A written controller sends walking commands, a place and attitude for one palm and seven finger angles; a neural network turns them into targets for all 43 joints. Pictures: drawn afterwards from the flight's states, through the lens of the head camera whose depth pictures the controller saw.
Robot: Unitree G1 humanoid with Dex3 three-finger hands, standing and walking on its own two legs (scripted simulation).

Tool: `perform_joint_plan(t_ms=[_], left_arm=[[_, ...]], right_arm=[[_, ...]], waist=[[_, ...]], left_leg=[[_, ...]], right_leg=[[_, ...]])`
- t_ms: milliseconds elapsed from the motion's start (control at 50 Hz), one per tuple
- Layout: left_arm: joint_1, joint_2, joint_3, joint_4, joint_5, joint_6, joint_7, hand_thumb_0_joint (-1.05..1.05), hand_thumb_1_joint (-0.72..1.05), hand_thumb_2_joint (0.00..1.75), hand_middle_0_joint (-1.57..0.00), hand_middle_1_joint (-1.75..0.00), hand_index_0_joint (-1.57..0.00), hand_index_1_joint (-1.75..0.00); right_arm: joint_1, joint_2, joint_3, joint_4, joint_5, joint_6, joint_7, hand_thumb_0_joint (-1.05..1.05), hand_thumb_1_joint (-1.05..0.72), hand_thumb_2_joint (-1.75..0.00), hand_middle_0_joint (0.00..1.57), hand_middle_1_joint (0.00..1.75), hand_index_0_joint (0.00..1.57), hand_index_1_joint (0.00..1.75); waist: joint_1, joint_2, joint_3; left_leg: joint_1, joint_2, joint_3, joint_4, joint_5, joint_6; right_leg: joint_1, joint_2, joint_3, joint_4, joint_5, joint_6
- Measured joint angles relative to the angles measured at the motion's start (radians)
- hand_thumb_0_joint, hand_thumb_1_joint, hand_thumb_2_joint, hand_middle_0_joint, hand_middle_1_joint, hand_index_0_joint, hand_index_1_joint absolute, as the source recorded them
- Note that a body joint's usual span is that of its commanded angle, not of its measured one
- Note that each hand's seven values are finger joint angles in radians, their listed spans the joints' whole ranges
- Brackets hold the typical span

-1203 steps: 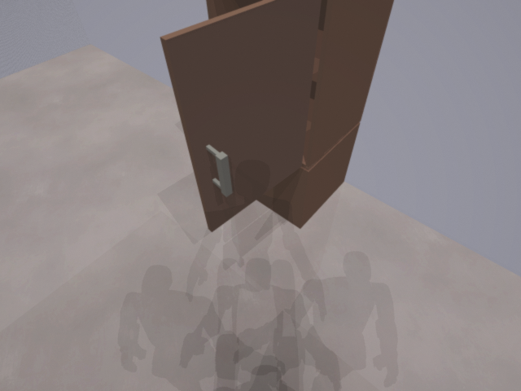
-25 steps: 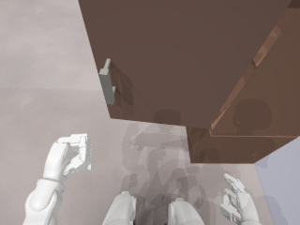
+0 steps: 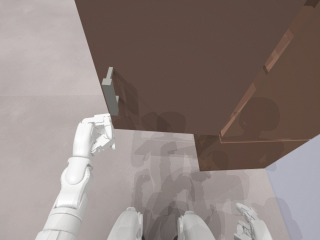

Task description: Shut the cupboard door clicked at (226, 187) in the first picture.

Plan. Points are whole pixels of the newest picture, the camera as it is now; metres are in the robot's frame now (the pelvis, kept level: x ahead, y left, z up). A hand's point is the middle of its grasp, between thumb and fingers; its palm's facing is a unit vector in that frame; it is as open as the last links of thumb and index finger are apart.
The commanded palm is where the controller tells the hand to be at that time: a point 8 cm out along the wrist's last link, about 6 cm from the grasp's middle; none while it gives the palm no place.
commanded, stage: bring the fist close to the handle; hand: left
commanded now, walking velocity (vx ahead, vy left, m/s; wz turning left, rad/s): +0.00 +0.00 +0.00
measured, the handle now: (112, 92) +0.49 +0.15 +0.03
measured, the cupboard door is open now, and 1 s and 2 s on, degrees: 84 82 69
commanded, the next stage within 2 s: push the door shut along its arc in 0.60 s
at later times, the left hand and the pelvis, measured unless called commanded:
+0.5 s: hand (119, 124) +0.40 +0.12 +0.03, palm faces -0.01 -1.00 -0.04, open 3.1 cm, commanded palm +0.37 +0.16 +0.03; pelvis +0.00 -0.02 +0.00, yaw +0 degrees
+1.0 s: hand (121, 113) +0.43 +0.12 +0.03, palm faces -0.09 -1.00 -0.03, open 3.1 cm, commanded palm +0.41 +0.16 +0.03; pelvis -0.01 -0.02 -0.01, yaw +0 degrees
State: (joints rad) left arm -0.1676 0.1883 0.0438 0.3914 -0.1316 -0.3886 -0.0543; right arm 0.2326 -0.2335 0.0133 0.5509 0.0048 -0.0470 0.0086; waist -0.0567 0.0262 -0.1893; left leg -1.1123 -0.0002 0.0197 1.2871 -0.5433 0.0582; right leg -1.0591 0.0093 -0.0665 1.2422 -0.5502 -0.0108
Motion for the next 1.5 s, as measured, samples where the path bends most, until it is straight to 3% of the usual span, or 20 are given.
perform_joint_plan(t_ms=[280,380,640,1060,1200,1500], left_arm=[[-0.231,-0.007,0.041,0.252,0.012,-0.047,0.013,0.01,0.90,0.90,-1.30,-1.50,-1.30,-1.50],[-0.237,0.006,0.085,0.291,0.015,-0.055,0.007,0.01,0.90,0.90,-1.30,-1.50,-1.30,-1.50],[-0.237,0.030,0.101,0.334,-0.012,-0.113,-0.047,0.01,0.90,0.90,-1.30,-1.50,-1.30,-1.50],[-0.445,0.096,0.147,0.532,-0.011,-0.099,-0.148,0.01,0.90,0.90,-1.30,-1.50,-1.32,-1.50],[-0.528,0.118,0.151,0.615,-0.005,-0.105,-0.176,0.01,0.90,0.90,-1.30,-1.50,-1.33,-1.50],[-0.726,0.171,0.146,0.756,0.030,-0.082,-0.201,0.01,0.90,0.90,-1.30,-1.50,-1.31,-1.50]], right_arm=[[0.004,0.000,-0.007,0.039,-0.004,0.045,0.008,0.01,-0.91,-0.90,0.20,0.30,0.20,0.30],[0.024,-0.001,-0.013,0.032,-0.004,0.071,0.016,0.01,-0.91,-0.90,0.20,0.30,0.20,0.30],[0.029,-0.008,-0.019,0.058,0.003,0.077,0.001,0.01,-0.91,-0.90,0.20,0.30,0.20,0.30],[0.026,-0.009,-0.011,0.069,0.007,0.074,-0.004,0.01,-0.91,-0.90,0.20,0.30,0.20,0.30],[0.051,-0.014,-0.008,0.088,0.006,0.078,-0.002,0.01,-0.91,-0.90,0.20,0.30,0.20,0.30],[0.088,-0.029,-0.003,0.098,-0.009,0.086,0.012,0.01,-0.91,-0.90,0.20,0.30,0.20,0.30]], waist=[[-0.017,0.000,0.010],[-0.026,-0.004,0.008],[-0.016,-0.009,0.020],[-0.041,0.001,0.022],[-0.055,0.005,0.025],[-0.112,0.018,0.026]], left_leg=[[-0.015,0.006,0.001,-0.009,0.009,-0.012],[-0.013,0.013,0.009,-0.018,0.009,-0.019],[-0.001,0.015,-0.007,-0.029,0.019,-0.035],[-0.063,0.015,-0.011,0.010,0.016,-0.027],[-0.088,0.013,-0.012,0.023,0.018,-0.018],[-0.173,0.010,-0.012,0.064,0.020,0.000]], right_leg=[[-0.023,0.006,0.001,0.001,0.005,-0.012],[-0.030,0.013,0.010,0.002,0.006,-0.019],[-0.018,0.015,-0.005,-0.003,0.007,-0.035],[-0.073,0.015,-0.010,0.026,0.008,-0.030],[-0.093,0.012,-0.011,0.031,0.014,-0.022],[-0.168,0.008,-0.012,0.056,0.024,-0.006]])
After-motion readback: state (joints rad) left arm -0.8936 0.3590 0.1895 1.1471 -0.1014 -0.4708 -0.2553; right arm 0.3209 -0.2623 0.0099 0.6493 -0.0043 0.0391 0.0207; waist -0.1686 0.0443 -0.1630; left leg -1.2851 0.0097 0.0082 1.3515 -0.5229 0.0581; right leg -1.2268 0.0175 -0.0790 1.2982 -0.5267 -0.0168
